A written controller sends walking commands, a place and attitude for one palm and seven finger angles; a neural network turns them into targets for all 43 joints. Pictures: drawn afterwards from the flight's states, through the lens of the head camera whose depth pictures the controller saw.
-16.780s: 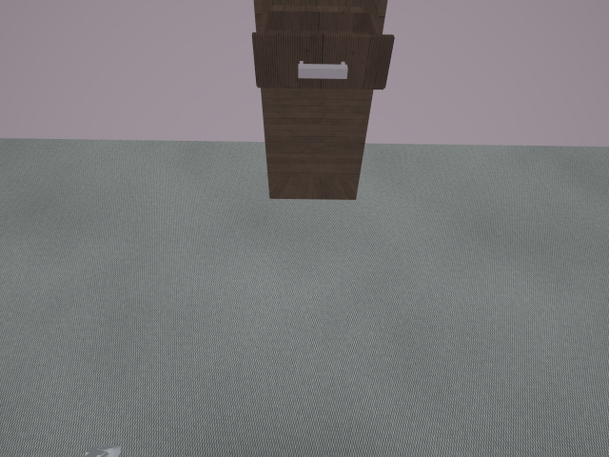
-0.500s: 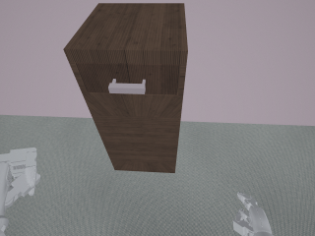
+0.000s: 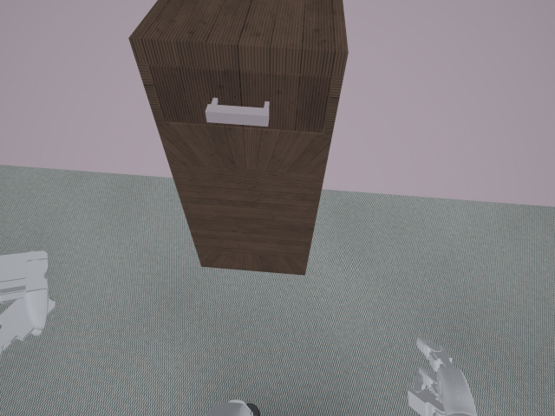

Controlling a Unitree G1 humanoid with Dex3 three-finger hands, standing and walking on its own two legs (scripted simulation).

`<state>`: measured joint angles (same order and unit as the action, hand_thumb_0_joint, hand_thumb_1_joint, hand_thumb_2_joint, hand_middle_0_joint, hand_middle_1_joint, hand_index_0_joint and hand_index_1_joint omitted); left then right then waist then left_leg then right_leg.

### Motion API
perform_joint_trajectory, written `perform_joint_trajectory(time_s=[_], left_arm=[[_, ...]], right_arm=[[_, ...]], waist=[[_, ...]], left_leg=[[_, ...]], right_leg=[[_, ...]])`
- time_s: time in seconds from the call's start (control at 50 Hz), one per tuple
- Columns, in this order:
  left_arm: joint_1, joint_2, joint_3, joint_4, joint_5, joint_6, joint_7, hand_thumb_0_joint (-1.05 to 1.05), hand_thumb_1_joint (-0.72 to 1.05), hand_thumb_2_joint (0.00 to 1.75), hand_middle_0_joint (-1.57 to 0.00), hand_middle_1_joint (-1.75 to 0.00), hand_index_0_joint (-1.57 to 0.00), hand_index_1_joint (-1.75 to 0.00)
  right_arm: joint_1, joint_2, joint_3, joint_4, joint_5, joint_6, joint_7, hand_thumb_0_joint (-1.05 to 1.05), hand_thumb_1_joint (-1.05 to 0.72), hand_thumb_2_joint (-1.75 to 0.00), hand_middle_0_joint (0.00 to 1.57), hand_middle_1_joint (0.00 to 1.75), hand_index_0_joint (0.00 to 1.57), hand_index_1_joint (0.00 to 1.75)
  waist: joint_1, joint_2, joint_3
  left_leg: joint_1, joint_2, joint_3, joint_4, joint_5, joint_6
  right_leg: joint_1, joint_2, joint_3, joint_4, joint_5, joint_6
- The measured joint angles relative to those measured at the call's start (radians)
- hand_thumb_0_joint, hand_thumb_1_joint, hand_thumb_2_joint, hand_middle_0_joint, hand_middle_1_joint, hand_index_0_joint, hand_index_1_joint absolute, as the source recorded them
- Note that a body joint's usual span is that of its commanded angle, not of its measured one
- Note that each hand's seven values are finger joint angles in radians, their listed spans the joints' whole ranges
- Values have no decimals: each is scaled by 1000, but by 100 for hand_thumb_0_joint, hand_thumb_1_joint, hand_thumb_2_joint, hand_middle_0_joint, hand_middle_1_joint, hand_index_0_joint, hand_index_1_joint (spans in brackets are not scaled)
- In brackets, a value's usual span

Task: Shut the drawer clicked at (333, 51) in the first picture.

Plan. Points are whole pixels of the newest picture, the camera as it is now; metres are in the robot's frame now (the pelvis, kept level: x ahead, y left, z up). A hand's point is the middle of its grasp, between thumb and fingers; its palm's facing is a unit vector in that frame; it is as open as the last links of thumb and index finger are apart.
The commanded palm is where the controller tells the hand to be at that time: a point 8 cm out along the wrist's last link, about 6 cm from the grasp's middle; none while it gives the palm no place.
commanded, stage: step back with the hand held close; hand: left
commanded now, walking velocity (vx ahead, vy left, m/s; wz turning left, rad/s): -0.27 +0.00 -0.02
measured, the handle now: (239, 109) +0.69 +0.13 +0.03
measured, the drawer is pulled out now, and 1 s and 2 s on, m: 0.00 0.00 0.00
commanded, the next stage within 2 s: stop stepping back and stand still in 0.72 s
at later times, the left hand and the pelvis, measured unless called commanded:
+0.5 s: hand (23, 351) +0.15 +0.23 +0.17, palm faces +0.25 -0.86 -0.44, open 3.3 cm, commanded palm +0.08 +0.29 +0.19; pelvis -0.06 +0.01 +0.00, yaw -2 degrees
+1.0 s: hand out of the picture +0.05 +0.24 +0.18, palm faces +0.23 -0.85 -0.48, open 3.3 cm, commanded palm +0.00 +0.30 +0.19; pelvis -0.15 +0.02 +0.01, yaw -3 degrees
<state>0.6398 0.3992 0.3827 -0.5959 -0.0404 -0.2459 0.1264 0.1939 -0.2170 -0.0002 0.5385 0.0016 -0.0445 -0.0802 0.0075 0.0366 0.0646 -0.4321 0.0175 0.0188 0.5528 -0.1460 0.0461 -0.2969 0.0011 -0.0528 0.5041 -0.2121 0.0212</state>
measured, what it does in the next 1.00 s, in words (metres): walks backwards: right foot, then left foot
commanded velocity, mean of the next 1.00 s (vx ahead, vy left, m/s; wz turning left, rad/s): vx -0.27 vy -0.01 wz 0.00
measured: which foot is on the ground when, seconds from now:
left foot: down 0.00-0.62, up 0.64-0.74, down 0.76-1.00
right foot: down 0.00-0.16, up 0.18-0.34, down 0.36-0.76, up 0.78-1.00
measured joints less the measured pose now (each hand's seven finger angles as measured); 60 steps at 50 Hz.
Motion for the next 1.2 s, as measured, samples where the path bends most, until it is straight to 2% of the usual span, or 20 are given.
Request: perform_joint_trajectory(time_s=[0.08,0.16,0.26,0.32,0.38,0.4,0.48,0.58,0.64,0.7,0.74,0.8,0.84,0.9,0.98,1.04,1.08,1.12,1.16,1.2], left_arm=[[-6,-15,-17,-12,-1,-7,16,1,89,90,-140,-160,-141,-160],[-37,-13,-24,-12,-2,-9,24,1,88,90,-140,-160,-141,-160],[-69,31,20,4,13,-11,11,2,88,90,-140,-160,-141,-160],[-23,49,50,-28,-11,-21,12,2,89,90,-140,-160,-141,-160],[15,55,62,-60,-27,-45,6,2,89,90,-140,-160,-141,-160],[2,42,43,-52,-27,-54,-1,1,89,90,-140,-160,-141,-160],[-39,31,-18,-36,-31,-55,-16,1,89,90,-140,-160,-141,-160],[-31,72,11,-15,-48,-48,-29,1,88,90,-140,-160,-141,-160],[0,89,36,-17,-56,-45,-23,1,88,90,-140,-160,-141,-160],[33,60,22,-19,-38,-36,-8,1,88,90,-140,-160,-141,-160],[17,26,4,-14,-21,-28,-2,1,88,90,-140,-160,-141,-160],[-81,22,-8,16,-15,-31,-4,1,88,90,-140,-160,-141,-160],[-107,29,-6,32,-22,-22,-8,1,89,90,-140,-160,-141,-160],[-58,42,0,-6,-26,0,-6,2,89,90,-140,-160,-141,-160],[39,64,7,-75,-26,22,1,2,89,90,-140,-160,-141,-160],[76,86,30,-87,-23,30,5,2,89,90,-140,-160,-141,-160],[66,65,20,-71,-26,38,3,1,89,90,-140,-160,-141,-160],[48,34,3,-34,-22,42,7,1,88,90,-140,-160,-141,-160],[20,-5,-14,10,-13,49,17,1,88,90,-140,-160,-141,-160],[-14,-43,-32,49,-2,50,26,1,88,90,-140,-160,-141,-160]], right_arm=[[2,-6,-3,31,-5,-7,0,1,-90,-90,20,30,20,30],[1,-10,-6,53,-6,-4,-10,1,-90,-90,20,30,20,30],[18,19,-8,42,-16,-22,-5,1,-90,-90,20,30,20,30],[24,34,0,39,-21,-39,16,1,-90,-90,20,30,20,30],[-10,38,10,39,-25,-44,30,1,-90,-90,20,30,20,30],[-32,30,10,52,-26,-40,29,1,-90,-90,20,30,20,30],[-64,24,9,78,-9,-26,22,1,-90,-90,20,30,21,30],[-48,30,4,44,-15,-9,19,1,-90,-90,20,30,21,30],[-29,27,-1,39,-12,-5,22,1,-90,-90,20,30,20,30],[11,17,-9,76,-13,4,20,1,-90,-90,20,30,20,30],[31,0,-6,86,-12,8,7,1,-90,-90,20,30,20,30],[4,0,-13,99,-10,-10,-3,1,-90,-90,20,30,20,30],[-20,11,-7,93,-21,-31,8,1,-90,-90,20,30,20,30],[-26,33,3,61,-22,-63,32,1,-90,-90,20,30,20,30],[10,54,17,21,-20,-74,38,1,-90,-90,20,30,20,30],[30,57,23,15,-21,-59,29,1,-90,-90,20,30,21,30],[24,37,17,50,-23,-40,23,1,-90,-90,20,30,21,30],[42,25,10,96,-13,-24,15,1,-90,-90,20,30,21,30],[70,13,5,125,-7,-22,4,1,-90,-90,20,30,21,30],[100,-11,0,130,-3,-37,-7,1,-90,-90,20,30,21,30]], waist=[[8,-5,-9],[-5,-9,-9],[-35,-8,-28],[-24,-24,-66],[11,-60,-73],[18,-40,-56],[9,-12,-13],[-24,-10,-29],[-29,-14,-50],[-3,-45,-98],[6,-50,-112],[7,-77,-62],[4,-81,-34],[-11,-67,-22],[-30,-50,-50],[-28,-66,-80],[-10,-43,-77],[7,-43,-100],[11,-50,-126],[1,-34,-142]], left_leg=[[-26,-7,-18,52,-72,-17],[-25,-9,-27,47,12,3],[-42,-7,-58,-26,70,23],[-68,-8,-51,-85,119,9],[-109,-14,3,-92,142,4],[-111,1,3,-89,145,2],[-73,11,-3,-117,175,9],[-64,3,-11,-155,202,1],[-109,-8,-23,-72,47,-41],[-112,-39,-30,174,-112,-64],[-25,-34,-25,101,-56,-58],[15,-56,-13,-12,-1,12],[15,-52,-6,-54,35,21],[22,-23,-4,-114,91,16],[24,-7,-11,-167,122,2],[-28,-34,-1,-113,10,-29],[-71,-36,-17,53,-77,-49],[-69,-42,-22,196,-124,-53],[-6,-32,-12,184,-145,-42],[93,-6,-19,59,-154,-21]], right_leg=[[-10,5,4,6,11,-1],[-18,13,8,31,-13,7],[-32,88,58,248,-167,-12],[52,91,49,139,-221,-30],[133,55,78,-63,-164,-33],[130,68,81,-66,-161,-29],[141,81,76,-39,-134,-18],[117,76,61,1,-148,-30],[100,66,50,-3,-120,-37],[97,40,80,-3,-118,-20],[90,32,88,2,-117,-5],[19,19,108,112,-167,-7],[-46,45,129,239,-258,-12],[-83,72,106,333,-279,-12],[12,62,37,187,-287,-31],[119,36,27,-48,-230,-61],[107,37,24,-45,-86,-67],[107,27,31,-27,-79,-63],[110,12,33,-15,-94,-48],[106,10,15,13,-112,-34]])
